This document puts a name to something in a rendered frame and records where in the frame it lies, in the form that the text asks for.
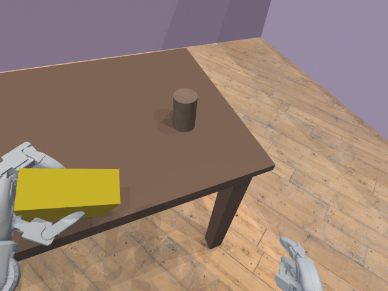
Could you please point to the sponge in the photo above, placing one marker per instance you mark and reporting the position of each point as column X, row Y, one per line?
column 52, row 194

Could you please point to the left robot hand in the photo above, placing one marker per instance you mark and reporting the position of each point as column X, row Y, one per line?
column 38, row 230

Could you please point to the table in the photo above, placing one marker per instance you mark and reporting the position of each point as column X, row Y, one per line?
column 117, row 113

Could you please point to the robot left forearm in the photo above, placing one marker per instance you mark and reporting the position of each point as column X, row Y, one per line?
column 10, row 271

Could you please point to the right robot hand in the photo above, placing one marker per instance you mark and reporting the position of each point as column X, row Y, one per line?
column 303, row 273

